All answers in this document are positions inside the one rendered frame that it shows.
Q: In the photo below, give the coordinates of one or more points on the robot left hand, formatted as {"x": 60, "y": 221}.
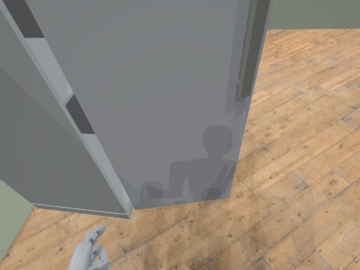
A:
{"x": 84, "y": 254}

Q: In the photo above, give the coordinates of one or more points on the handle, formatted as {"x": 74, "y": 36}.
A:
{"x": 257, "y": 21}

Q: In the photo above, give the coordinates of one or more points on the fridge door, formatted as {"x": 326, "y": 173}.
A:
{"x": 157, "y": 81}

